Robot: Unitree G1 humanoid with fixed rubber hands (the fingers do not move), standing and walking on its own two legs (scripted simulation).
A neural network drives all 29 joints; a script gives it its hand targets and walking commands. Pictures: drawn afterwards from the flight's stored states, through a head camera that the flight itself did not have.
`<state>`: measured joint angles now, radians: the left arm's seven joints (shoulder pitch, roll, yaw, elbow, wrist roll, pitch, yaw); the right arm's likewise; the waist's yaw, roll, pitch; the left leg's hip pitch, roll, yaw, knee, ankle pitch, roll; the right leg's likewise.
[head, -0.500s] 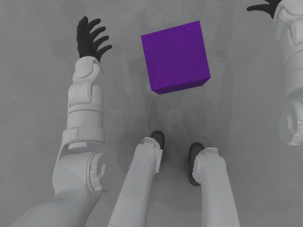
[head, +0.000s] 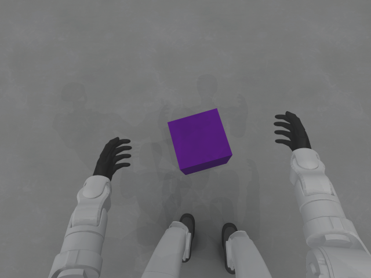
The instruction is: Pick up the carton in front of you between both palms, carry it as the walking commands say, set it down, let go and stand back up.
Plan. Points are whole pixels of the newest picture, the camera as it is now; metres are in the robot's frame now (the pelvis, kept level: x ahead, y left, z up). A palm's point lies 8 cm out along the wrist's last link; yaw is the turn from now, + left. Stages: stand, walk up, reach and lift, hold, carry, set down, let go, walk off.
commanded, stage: let go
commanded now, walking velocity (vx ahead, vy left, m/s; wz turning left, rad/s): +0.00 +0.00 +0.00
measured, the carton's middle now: (199, 144) +0.49 +0.06 -0.60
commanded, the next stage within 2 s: stand in 1.02 s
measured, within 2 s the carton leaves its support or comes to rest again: neither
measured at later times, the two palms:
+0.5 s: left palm (78, 230) +0.20 +0.24 -0.01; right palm (347, 217) +0.26 -0.22 -0.03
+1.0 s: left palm (75, 233) +0.19 +0.24 -0.01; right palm (365, 252) +0.21 -0.23 -0.02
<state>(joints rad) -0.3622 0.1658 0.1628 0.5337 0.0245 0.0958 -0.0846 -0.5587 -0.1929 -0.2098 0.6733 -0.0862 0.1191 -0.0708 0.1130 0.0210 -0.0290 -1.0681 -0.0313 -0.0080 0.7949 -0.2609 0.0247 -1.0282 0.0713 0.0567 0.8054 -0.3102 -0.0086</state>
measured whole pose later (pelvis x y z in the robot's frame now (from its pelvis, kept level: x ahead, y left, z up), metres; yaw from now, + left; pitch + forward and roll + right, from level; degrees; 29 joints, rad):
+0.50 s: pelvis +0.05 +0.00 +0.05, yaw +2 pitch +5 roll +0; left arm 0.22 0.22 0.01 0.41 -0.04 0.05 -0.07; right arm 0.12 -0.20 -0.08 0.51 -0.02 0.04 0.02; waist 0.04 0.02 0.03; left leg -0.31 -0.06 -0.04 0.48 -0.25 0.03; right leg -0.26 0.04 0.04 0.49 -0.31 -0.02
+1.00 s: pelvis +0.04 -0.01 +0.05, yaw +3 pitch -5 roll +0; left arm 0.21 0.23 0.03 0.37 0.01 0.25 -0.02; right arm 0.23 -0.21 -0.03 0.45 0.01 0.12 0.03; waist 0.01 -0.01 0.09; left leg -0.14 -0.05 -0.04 0.50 -0.27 0.02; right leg -0.09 0.04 0.03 0.50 -0.32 -0.03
